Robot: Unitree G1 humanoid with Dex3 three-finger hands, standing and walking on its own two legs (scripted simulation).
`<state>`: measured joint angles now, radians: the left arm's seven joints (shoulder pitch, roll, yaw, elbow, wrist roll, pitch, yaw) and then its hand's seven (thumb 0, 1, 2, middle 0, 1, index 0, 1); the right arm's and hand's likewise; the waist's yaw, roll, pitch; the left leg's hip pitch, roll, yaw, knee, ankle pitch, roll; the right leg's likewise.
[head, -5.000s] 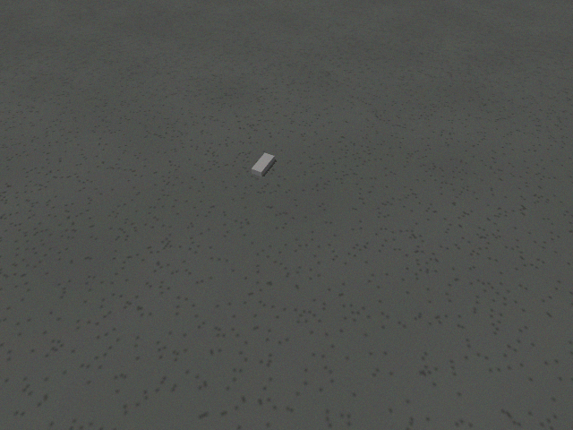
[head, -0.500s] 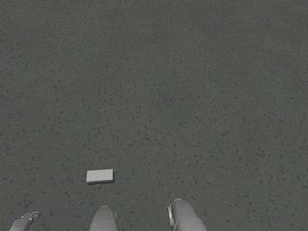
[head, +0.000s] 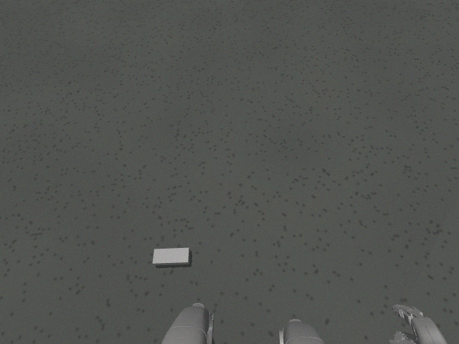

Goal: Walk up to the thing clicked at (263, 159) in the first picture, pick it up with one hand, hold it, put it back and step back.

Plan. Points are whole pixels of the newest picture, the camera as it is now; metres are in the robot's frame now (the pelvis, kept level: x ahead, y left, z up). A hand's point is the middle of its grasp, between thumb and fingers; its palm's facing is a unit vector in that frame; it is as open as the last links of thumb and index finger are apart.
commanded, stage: walk up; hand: left
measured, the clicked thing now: (171, 256) +0.44 +0.33 -0.72
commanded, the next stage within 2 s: stand in 1.46 s
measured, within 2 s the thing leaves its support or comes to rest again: neither
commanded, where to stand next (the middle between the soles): +0.05 +0.08 m, yaw +2 degrees
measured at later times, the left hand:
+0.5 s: hand out of the picture +0.09 +0.31 -0.14, palm faces +0.00 -0.93 -0.36, open 7.4 cm
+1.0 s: hand out of the picture +0.08 +0.30 -0.11, palm faces +0.03 -0.93 -0.36, open 7.4 cm
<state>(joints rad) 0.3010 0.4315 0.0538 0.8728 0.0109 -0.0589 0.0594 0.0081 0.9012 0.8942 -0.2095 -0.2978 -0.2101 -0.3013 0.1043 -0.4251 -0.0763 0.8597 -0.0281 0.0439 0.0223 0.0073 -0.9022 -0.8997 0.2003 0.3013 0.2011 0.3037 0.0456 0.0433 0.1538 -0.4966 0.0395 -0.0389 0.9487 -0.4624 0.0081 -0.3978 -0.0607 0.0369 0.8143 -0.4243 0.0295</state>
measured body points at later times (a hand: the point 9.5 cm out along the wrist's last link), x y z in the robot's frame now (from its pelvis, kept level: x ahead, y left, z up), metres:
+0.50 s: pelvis +0.00 +0.04 +0.01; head +0.02 +0.06 +0.46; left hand +0.09 +0.35 -0.11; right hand +0.09 -0.26 -0.11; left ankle +0.02 +0.17 -0.71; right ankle +0.02 -0.10 -0.71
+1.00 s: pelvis +0.00 +0.04 +0.04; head +0.01 +0.03 +0.49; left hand +0.08 +0.35 -0.09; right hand +0.12 -0.26 -0.09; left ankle +0.02 +0.17 -0.71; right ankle +0.02 -0.11 -0.71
